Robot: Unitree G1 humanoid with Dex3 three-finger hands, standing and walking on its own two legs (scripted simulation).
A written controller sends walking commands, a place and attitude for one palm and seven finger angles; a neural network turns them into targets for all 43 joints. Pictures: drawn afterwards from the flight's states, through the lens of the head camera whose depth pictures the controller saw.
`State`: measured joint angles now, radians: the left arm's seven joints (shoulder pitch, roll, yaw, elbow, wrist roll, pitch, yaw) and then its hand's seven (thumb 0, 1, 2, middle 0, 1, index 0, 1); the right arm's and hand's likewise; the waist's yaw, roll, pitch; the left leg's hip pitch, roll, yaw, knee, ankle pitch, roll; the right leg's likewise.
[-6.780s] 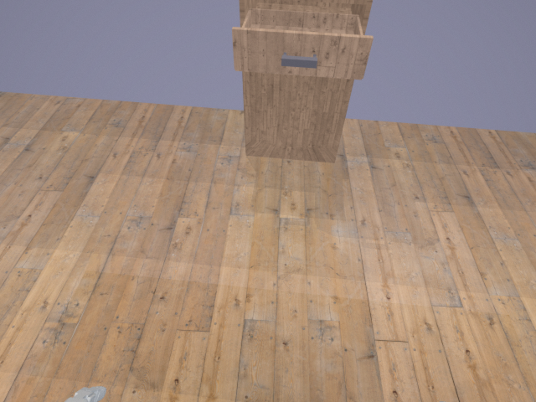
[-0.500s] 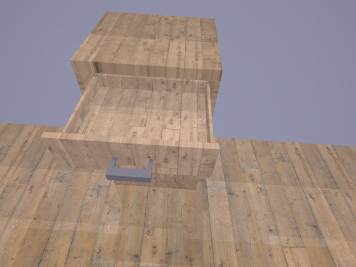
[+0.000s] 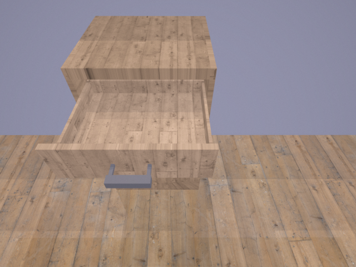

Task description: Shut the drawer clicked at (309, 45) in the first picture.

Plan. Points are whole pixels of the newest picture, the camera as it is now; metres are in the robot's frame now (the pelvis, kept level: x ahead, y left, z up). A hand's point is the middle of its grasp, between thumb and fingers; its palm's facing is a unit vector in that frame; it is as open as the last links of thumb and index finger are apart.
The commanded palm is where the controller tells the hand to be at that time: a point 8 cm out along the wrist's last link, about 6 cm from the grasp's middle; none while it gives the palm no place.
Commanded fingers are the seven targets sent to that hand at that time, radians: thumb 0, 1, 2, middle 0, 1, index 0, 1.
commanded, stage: look again from close up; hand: left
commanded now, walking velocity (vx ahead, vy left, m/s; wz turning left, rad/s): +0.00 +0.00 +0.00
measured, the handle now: (129, 174) +0.35 +0.16 -0.03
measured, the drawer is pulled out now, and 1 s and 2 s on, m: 0.30 0.30 0.30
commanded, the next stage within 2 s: shuffle to correct the standing spot in 0.36 s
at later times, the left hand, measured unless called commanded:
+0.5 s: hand out of the picture +0.04 +0.17 -0.17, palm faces +0.02 -0.97 -0.22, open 7.3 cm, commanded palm none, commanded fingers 0.00 0.90 0.90 -0.20 -0.30 -0.20 -0.30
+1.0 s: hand out of the picture +0.04 +0.13 -0.18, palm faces +0.07 -0.98 -0.20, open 7.3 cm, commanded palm none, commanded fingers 0.00 0.90 0.90 -0.20 -0.30 -0.20 -0.30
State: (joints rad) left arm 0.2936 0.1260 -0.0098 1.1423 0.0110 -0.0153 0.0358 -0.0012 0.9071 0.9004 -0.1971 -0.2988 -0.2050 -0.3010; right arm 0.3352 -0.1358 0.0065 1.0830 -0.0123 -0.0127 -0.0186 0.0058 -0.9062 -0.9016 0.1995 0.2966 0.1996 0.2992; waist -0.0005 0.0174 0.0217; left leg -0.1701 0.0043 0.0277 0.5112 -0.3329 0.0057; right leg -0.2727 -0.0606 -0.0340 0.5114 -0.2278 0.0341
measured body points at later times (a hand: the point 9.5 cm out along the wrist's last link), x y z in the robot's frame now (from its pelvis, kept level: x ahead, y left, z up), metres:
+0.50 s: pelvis +0.01 -0.01 +0.00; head +0.02 -0.02 +0.45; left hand +0.04 +0.22 -0.15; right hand +0.01 -0.23 -0.16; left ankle -0.04 +0.11 -0.74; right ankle +0.03 -0.14 -0.74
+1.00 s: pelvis +0.05 -0.04 +0.00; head +0.08 -0.04 +0.44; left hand +0.03 +0.18 -0.16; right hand +0.05 -0.26 -0.17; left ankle -0.04 +0.11 -0.73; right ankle +0.03 -0.14 -0.73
